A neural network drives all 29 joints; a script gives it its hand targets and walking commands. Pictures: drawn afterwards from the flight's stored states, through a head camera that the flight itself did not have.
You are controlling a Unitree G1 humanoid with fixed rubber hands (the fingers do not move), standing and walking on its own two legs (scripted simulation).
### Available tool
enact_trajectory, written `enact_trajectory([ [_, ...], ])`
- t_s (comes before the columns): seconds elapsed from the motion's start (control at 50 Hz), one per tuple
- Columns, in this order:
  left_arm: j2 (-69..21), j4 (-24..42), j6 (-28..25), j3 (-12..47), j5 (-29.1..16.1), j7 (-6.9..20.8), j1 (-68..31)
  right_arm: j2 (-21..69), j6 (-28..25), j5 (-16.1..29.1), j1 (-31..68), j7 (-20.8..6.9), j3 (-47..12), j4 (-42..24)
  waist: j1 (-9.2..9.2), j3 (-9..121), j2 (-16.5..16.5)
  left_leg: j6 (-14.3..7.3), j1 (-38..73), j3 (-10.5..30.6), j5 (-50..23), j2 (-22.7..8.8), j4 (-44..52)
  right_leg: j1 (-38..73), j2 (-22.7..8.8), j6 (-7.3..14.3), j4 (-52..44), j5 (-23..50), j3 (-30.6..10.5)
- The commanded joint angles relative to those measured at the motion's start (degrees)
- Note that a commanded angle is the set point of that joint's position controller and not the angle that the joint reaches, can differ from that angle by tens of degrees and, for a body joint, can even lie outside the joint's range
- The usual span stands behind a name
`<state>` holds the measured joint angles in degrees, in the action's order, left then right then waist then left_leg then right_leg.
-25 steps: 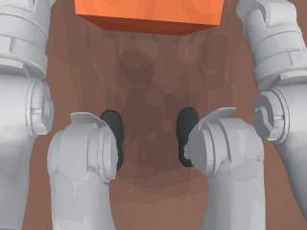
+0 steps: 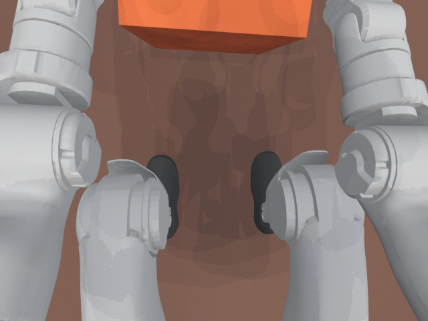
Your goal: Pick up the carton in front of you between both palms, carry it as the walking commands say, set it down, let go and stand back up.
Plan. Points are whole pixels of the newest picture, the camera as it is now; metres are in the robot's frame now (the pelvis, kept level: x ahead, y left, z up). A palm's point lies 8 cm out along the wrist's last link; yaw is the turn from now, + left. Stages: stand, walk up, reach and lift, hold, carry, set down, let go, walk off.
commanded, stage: reach and lift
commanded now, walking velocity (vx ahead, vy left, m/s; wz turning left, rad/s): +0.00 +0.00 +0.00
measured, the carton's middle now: out of the picture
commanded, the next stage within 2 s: none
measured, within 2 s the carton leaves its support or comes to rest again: leaves its support in 0.18 s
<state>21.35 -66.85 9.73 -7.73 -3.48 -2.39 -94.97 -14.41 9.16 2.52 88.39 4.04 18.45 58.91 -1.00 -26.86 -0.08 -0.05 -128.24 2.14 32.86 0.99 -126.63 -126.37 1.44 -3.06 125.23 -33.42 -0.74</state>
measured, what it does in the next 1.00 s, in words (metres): rises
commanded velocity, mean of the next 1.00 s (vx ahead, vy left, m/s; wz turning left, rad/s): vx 0.00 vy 0.00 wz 0.00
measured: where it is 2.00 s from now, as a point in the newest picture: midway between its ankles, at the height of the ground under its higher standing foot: (216, 207)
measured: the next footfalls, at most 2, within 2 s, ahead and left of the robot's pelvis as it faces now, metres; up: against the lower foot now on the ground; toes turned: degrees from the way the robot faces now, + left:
none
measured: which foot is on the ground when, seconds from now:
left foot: down 0.00-1.00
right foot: down 0.00-1.00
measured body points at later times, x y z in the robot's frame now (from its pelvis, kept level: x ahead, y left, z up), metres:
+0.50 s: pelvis +0.00 -0.01 +0.06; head +0.29 +0.02 +0.41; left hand +0.54 +0.17 -0.02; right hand +0.54 -0.14 -0.01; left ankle +0.11 +0.12 -0.34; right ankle +0.12 -0.14 -0.34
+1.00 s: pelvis +0.03 -0.01 +0.17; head +0.25 +0.00 +0.56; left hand +0.50 +0.16 +0.12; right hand +0.51 -0.14 +0.13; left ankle +0.11 +0.12 -0.34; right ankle +0.12 -0.14 -0.34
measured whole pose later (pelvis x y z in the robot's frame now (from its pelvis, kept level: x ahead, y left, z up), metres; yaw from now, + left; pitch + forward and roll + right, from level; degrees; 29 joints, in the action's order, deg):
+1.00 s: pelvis +0.03 -0.01 +0.17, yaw +3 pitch +41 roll +0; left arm -0.7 -35.9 25.0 -22.6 11.4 -2.7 -52.7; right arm 3.9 25.3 -12.1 50.4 3.1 25.9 29.3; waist -0.5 13.2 0.0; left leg 1.5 -105.1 2.3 28.4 1.9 -92.2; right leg -104.4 2.1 -2.0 92.7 -29.7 -2.6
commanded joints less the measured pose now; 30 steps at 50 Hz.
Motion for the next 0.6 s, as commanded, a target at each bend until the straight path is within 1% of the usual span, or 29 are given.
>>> enact_trajectory([
  [0.0, -58.42, 9.46, 3.21, 13.71, -4.57, 17.06, -17.97, 52.32, 3.13, 4.11, 29.18, -15.61, -18.08, -10.98, -0.97, 63.50, -2.57, -1.04, 28.89, -4.56, -13.82, 4.95, 10.35, 28.40, 5.53, 2.83, -7.20, 15.31, 6.65],
  [0.02, -60.15, 12.06, 2.79, 14.46, -4.95, 17.07, -16.76, 54.07, 2.89, 7.59, 28.67, -15.46, -22.45, -12.63, 1.37, 70.32, -0.78, -1.02, 31.19, -5.34, -17.17, 4.83, 9.60, 31.03, 5.92, 2.46, -7.45, 17.39, 6.28],
  [0.04, -62.73, 15.11, 3.11, 17.29, -5.96, 16.94, -19.96, 57.12, 3.27, 7.84, 30.53, -15.28, -22.09, -17.92, 1.68, 76.82, -3.26, -1.05, 36.08, -5.21, -19.39, 5.44, 10.32, 33.10, 6.09, 2.14, -8.18, 20.91, 5.65],
  [0.06, -60.16, 16.59, 3.18, 15.78, -7.51, 16.40, -22.99, 57.02, 3.13, 10.76, 35.33, -14.50, -25.20, -23.18, 0.87, 86.23, 0.03, -1.29, 38.46, -5.00, -21.88, 4.55, 9.30, 38.86, 5.72, 1.76, -5.95, 24.48, 6.77],
  [0.08, -63.52, 18.55, 4.09, 18.08, -8.11, 16.29, -24.35, 56.21, 3.59, 10.43, 36.60, -13.93, -24.53, -23.42, -0.01, 89.98, -4.42, -0.40, 38.12, -5.59, -24.28, 5.24, 9.03, 40.81, 5.32, 2.36, -6.14, 26.89, 6.36],
  [0.1, -66.22, 20.67, 4.93, 19.26, -8.58, 16.19, -24.19, 57.80, 3.82, 11.72, 40.40, -13.67, -26.80, -29.75, 0.57, 99.82, -4.09, -0.59, 46.59, -4.99, -27.81, 5.00, 8.90, 43.08, 5.16, 1.92, -6.15, 29.04, 6.09],
  [0.12, -67.92, 24.35, 5.61, 19.55, -9.42, 16.18, -23.62, 59.16, 4.99, 11.16, 37.78, -13.04, -27.34, -29.84, -0.68, 105.72, -1.96, 0.01, 47.31, -6.01, -29.71, 5.80, 9.71, 45.76, 5.75, 1.92, -7.27, 30.21, 7.63],
  [0.14, -66.33, 29.02, 5.63, 19.51, -8.89, 15.73, -26.22, 61.98, 5.95, 12.57, 36.14, -12.87, -27.83, -28.10, -0.70, 108.48, -2.96, 0.30, 47.37, -6.76, -29.92, 5.79, 9.64, 45.33, 6.35, 2.30, -7.33, 30.69, 7.33],
  [0.16, -68.68, 33.48, 5.73, 20.73, -10.17, 15.63, -28.91, 63.94, 6.65, 12.11, 35.89, -12.40, -28.80, -30.45, -1.42, 112.78, -2.26, 0.60, 47.08, -6.88, -30.57, 6.01, 9.46, 48.94, 6.22, 2.81, -8.03, 32.13, 6.52],
  [0.18, -68.98, 34.49, 6.25, 20.73, -10.26, 15.22, -27.35, 66.09, 7.23, 11.92, 37.42, -12.44, -28.82, -33.78, -0.89, 119.37, -0.19, -0.04, 50.40, -6.54, -31.76, 6.30, 11.25, 50.19, 5.94, 1.64, -8.37, 34.58, 7.56],
  [0.2, -69.48, 39.02, 6.31, 22.18, -9.89, 14.66, -29.71, 69.16, 8.98, 9.13, 30.31, -12.54, -26.29, -28.36, -0.79, 122.19, -0.95, 0.66, 51.32, -6.56, -33.11, 6.83, 12.25, 49.17, 6.27, 1.96, -10.32, 33.56, 6.86],
  [0.22, -68.94, 36.75, 6.80, 20.08, -7.25, 14.28, -28.30, 70.09, 9.55, 7.33, 27.13, -12.22, -24.96, -23.17, -2.96, 115.49, -0.32, 0.72, 45.93, -6.96, -30.67, 6.94, 12.71, 45.26, 7.15, 2.24, -10.75, 32.00, 7.38],
  [0.24, -70.37, 37.44, 7.19, 20.69, -6.79, 13.83, -27.94, 70.41, 9.45, 6.02, 24.78, -12.83, -22.98, -22.52, -0.44, 114.48, -4.76, 1.16, 49.49, -6.56, -30.82, 6.82, 13.47, 41.79, 6.49, 2.47, -11.55, 30.83, 6.06],
  [0.26, -70.24, 35.06, 7.68, 20.65, -5.27, 13.76, -23.45, 71.65, 9.77, 4.27, 19.64, -13.40, -21.70, -18.68, -0.80, 109.42, -5.50, 1.14, 47.72, -6.85, -29.12, 6.68, 15.09, 36.41, 6.68, 2.15, -13.09, 26.43, 7.06],
  [0.28, -74.50, 35.48, 7.99, 22.13, -5.76, 13.55, -23.53, 70.60, 9.43, 3.78, 24.03, -13.60, -23.90, -26.23, -2.10, 109.66, -6.39, 2.09, 48.18, -6.46, -29.39, 6.77, 15.67, 38.06, 7.62, 2.37, -14.77, 28.20, 5.22],
  [0.3, -73.68, 33.83, 8.07, 20.53, -6.49, 13.47, -21.45, 70.19, 9.49, 2.83, 23.81, -13.85, -22.45, -25.58, -2.59, 110.02, -6.92, 1.33, 48.89, -5.27, -28.54, 6.82, 16.34, 34.07, 7.18, 1.92, -14.51, 25.59, 6.81],
  [0.32, -73.36, 27.11, 9.08, 17.40, -2.07, 13.49, -16.68, 69.65, 11.02, -0.40, 18.11, -14.16, -19.60, -15.83, -1.13, 96.64, -7.64, 2.05, 41.74, -6.12, -23.89, 7.14, 19.40, 30.61, 7.13, 2.15, -16.78, 21.51, 6.23],
  [0.34, -71.78, 23.49, 9.09, 13.73, -1.11, 13.74, -13.34, 70.06, 10.65, -1.08, 17.93, -14.53, -18.07, -18.49, -0.99, 91.23, -4.89, 1.00, 39.55, -5.24, -19.59, 6.93, 21.16, 27.44, 6.83, 1.72, -18.23, 16.46, 6.84],
  [0.36, -73.53, 24.68, 8.82, 11.84, 1.28, 14.26, -14.71, 69.90, 11.31, -1.92, 21.67, -14.78, -16.94, -17.40, -1.62, 86.86, -3.86, 0.64, 34.91, -5.76, -14.93, 7.00, 21.53, 26.62, 7.62, 2.49, -20.69, 13.82, 5.40],
  [0.38, -75.88, 21.77, 9.44, 10.57, 2.47, 14.19, -10.42, 72.08, 10.27, 0.07, 22.34, -15.42, -19.11, -20.73, 1.56, 89.42, -4.15, 0.41, 36.19, -6.52, -15.37, 7.26, 23.80, 28.27, 7.56, 1.67, -20.73, 14.37, 6.20],
  [0.4, -74.22, 22.27, 9.26, 9.99, 3.58, 13.97, -12.29, 70.65, 11.11, -2.92, 20.83, -15.54, -16.67, -19.14, 1.37, 88.18, -5.01, 0.90, 36.48, -6.56, -15.15, 7.52, 24.20, 27.74, 7.42, 2.27, -22.45, 13.74, 4.78],
  [0.42, -77.61, 19.72, 9.68, 7.47, 4.73, 14.02, -9.51, 70.95, 10.89, -4.00, 18.83, -15.47, -16.67, -19.32, -0.09, 91.51, -2.63, 0.74, 38.54, -6.16, -15.53, 7.93, 26.25, 30.91, 8.10, 1.99, -24.03, 14.51, 5.99],
  [0.44, -76.85, 15.40, 10.62, 6.47, 5.81, 14.15, -7.72, 70.12, 11.28, -5.74, 20.12, -15.43, -14.91, -16.73, 0.29, 86.46, -3.08, 0.46, 35.85, -5.39, -10.78, 7.85, 28.67, 28.96, 7.22, 2.15, -25.12, 10.57, 6.07],
  [0.46, -76.49, 14.71, 10.81, 3.03, 6.28, 14.61, -7.57, 70.00, 12.40, -7.13, 18.40, -15.07, -13.47, -15.61, -0.50, 84.00, 0.52, 0.16, 35.62, -5.36, -8.82, 8.01, 29.15, 30.14, 7.55, 1.86, -27.27, 7.80, 5.98],
  [0.48, -75.39, 12.93, 11.47, 1.77, 10.30, 14.67, -5.01, 70.68, 12.82, -9.27, 14.21, -15.44, -10.48, -11.25, 0.64, 79.42, -0.82, -0.10, 33.88, -5.92, -8.17, 7.67, 30.90, 29.08, 7.57, 1.97, -29.59, 6.84, 4.93],
  [0.52, -77.36, 16.86, 11.54, 3.17, 8.14, 15.23, -7.70, 69.04, 12.62, -10.02, 12.77, -15.87, -10.17, -15.09, -3.20, 87.13, -3.04, 0.81, 39.13, -5.28, -7.06, 7.64, 32.88, 33.00, 7.75, 2.35, -30.40, 7.74, 6.59],
  [0.54, -78.50, 16.61, 11.38, 2.69, 8.45, 15.78, -7.88, 70.66, 12.00, -9.01, 16.58, -15.72, -12.51, -16.69, -0.19, 90.38, -1.36, 0.97, 39.54, -6.29, -9.00, 8.52, 33.29, 36.06, 8.04, 1.65, -31.33, 9.15, 5.97],
  [0.56, -76.54, 18.60, 11.25, 4.22, 7.06, 15.90, -9.81, 72.04, 13.08, -10.26, 15.52, -15.40, -11.92, -14.55, -3.69, 89.22, -0.92, 0.97, 36.61, -6.05, -6.82, 8.08, 33.41, 37.68, 7.80, 2.01, -32.73, 7.68, 5.61],
  [0.58, -77.89, 17.88, 11.81, 3.63, 8.01, 15.88, -9.49, 70.67, 12.89, -11.07, 16.75, -15.57, -10.86, -16.22, -3.06, 88.29, -1.08, 0.70, 38.65, -5.25, -8.46, 8.23, 34.84, 36.14, 7.86, 2.41, -32.84, 8.88, 6.01],
])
